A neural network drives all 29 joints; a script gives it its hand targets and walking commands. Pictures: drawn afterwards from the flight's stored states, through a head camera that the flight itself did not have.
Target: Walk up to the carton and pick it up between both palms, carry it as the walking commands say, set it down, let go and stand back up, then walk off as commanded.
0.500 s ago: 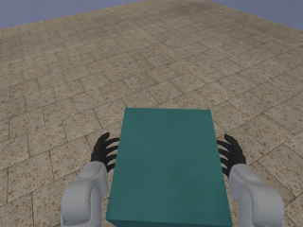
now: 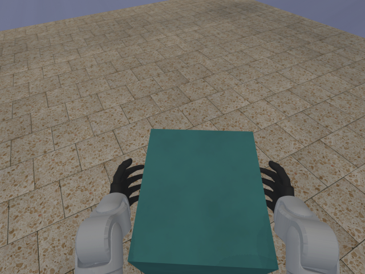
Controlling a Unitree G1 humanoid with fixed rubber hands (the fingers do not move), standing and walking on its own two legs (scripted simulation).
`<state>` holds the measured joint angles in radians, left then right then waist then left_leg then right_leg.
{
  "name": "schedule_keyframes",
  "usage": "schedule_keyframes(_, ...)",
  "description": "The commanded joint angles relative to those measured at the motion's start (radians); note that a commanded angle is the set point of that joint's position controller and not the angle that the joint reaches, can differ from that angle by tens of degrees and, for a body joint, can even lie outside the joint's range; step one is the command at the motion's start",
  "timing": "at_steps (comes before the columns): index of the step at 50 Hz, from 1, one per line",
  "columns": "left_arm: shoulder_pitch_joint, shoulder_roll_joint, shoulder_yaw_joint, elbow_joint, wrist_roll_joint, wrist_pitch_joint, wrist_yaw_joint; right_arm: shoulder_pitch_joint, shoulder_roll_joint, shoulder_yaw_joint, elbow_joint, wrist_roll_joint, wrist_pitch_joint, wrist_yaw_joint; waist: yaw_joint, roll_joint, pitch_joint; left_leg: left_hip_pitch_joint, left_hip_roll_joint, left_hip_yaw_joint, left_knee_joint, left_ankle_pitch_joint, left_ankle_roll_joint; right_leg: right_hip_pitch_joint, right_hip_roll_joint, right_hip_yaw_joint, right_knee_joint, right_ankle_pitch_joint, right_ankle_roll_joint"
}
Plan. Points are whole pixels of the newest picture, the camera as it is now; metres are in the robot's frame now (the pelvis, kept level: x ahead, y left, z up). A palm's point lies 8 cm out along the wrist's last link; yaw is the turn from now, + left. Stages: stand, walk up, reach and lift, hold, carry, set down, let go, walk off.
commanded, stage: carry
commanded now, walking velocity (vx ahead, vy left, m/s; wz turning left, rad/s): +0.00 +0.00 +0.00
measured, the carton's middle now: (199, 206) +0.26 +0.00 +0.02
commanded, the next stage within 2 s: none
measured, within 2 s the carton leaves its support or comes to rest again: neither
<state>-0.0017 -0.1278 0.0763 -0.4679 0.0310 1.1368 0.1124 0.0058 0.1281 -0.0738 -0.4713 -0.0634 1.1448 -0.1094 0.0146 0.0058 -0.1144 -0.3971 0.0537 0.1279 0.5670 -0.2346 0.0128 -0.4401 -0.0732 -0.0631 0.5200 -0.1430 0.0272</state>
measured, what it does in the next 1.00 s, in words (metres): stands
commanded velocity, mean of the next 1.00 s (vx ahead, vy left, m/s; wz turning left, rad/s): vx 0.00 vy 0.00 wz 0.00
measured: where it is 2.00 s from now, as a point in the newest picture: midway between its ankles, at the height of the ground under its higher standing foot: outside the picture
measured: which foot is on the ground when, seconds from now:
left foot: down 0.00-1.00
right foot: down 0.00-1.00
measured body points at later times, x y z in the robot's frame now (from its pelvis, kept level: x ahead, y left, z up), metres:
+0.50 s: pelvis +0.01 +0.00 +0.00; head +0.00 +0.00 +0.45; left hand +0.29 +0.16 +0.05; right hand +0.29 -0.15 +0.05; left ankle +0.04 +0.11 -0.73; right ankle +0.07 -0.14 -0.73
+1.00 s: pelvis +0.02 +0.00 +0.00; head +0.01 -0.01 +0.45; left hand +0.30 +0.16 +0.05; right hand +0.30 -0.15 +0.05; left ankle +0.04 +0.11 -0.73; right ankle +0.07 -0.14 -0.73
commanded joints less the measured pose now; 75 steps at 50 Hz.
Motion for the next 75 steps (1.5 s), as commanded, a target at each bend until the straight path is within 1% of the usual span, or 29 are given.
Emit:
schedule_keyframes(1, -0.355, -0.725, -0.63, -0.055, -0.249, -0.008, -0.098, -0.368, 0.713, 0.621, -0.059, 0.241, -0.02, 0.086, -0.002, -0.006, -0.156, 0.03, 0.089, -0.106, -0.138, -0.065, 0.003, 0.12, -0.06, 0.068, -0.067, 0.003, -0.027)
schedule_keyframes(9, -0.376, -0.714, -0.585, 0.041, -0.207, -0.069, -0.11, -0.395, 0.698, 0.578, 0.035, 0.211, -0.078, 0.105, 0.0, -0.004, -0.159, 0.039, 0.086, -0.108, -0.135, -0.038, 0.006, 0.127, -0.058, 0.063, -0.061, 0.015, -0.031)
schedule_keyframes(21, -0.419, -0.684, -0.51, 0.209, -0.147, -0.23, -0.139, -0.443, 0.686, 0.5, 0.214, 0.152, -0.237, 0.135, -0.002, 0.0, -0.175, 0.057, 0.085, -0.109, -0.126, -0.026, 0.005, 0.127, -0.058, 0.058, -0.058, 0.0, -0.028)
schedule_keyframes(25, -0.425, -0.677, -0.506, 0.221, -0.144, -0.269, -0.144, -0.45, 0.686, 0.495, 0.226, 0.148, -0.278, 0.138, -0.004, 0.0, -0.182, 0.065, 0.086, -0.11, -0.121, -0.009, 0.004, 0.131, -0.059, 0.056, -0.056, 0.009, -0.026)
schedule_keyframes(29, -0.417, -0.667, -0.504, 0.225, -0.142, -0.289, -0.145, -0.441, 0.679, 0.495, 0.23, 0.144, -0.298, 0.137, -0.005, -0.001, -0.193, 0.075, 0.087, -0.108, -0.112, 0.023, 0.004, 0.138, -0.061, 0.053, -0.051, 0.036, -0.025)
schedule_keyframes(35, -0.408, -0.653, -0.499, 0.232, -0.137, -0.302, -0.145, -0.433, 0.666, 0.491, 0.235, 0.139, -0.311, 0.137, -0.005, -0.002, -0.194, 0.081, 0.088, -0.107, -0.109, 0.039, 0.002, 0.142, -0.062, 0.051, -0.05, 0.052, -0.025)
schedule_keyframes(48, -0.41, -0.642, -0.483, 0.257, -0.128, -0.322, -0.148, -0.436, 0.656, 0.478, 0.258, 0.131, -0.33, 0.14, -0.005, -0.002, -0.182, 0.08, 0.088, -0.106, -0.115, 0.018, -0.003, 0.143, -0.064, 0.05, -0.058, 0.037, -0.026)
schedule_keyframes(57, -0.405, -0.644, -0.485, 0.25, -0.133, -0.324, -0.149, -0.429, 0.657, 0.481, 0.251, 0.134, -0.331, 0.139, -0.005, -0.003, -0.18, 0.084, 0.087, -0.104, -0.116, 0.015, -0.005, 0.144, -0.065, 0.051, -0.061, 0.034, -0.027)
schedule_keyframes(63, -0.401, -0.653, -0.499, 0.222, -0.143, -0.31, -0.146, -0.423, 0.662, 0.494, 0.223, 0.143, -0.316, 0.135, -0.005, -0.004, -0.18, 0.088, 0.087, -0.103, -0.116, 0.02, -0.006, 0.145, -0.066, 0.05, -0.061, 0.036, -0.027)
schedule_keyframes(75, -0.397, -0.674, -0.522, 0.17, -0.157, -0.249, -0.135, -0.418, 0.67, 0.513, 0.17, 0.156, -0.253, 0.123, -0.003, -0.004, -0.172, 0.088, 0.088, -0.102, -0.12, 0.016, -0.008, 0.141, -0.066, 0.049, -0.065, 0.028, -0.029)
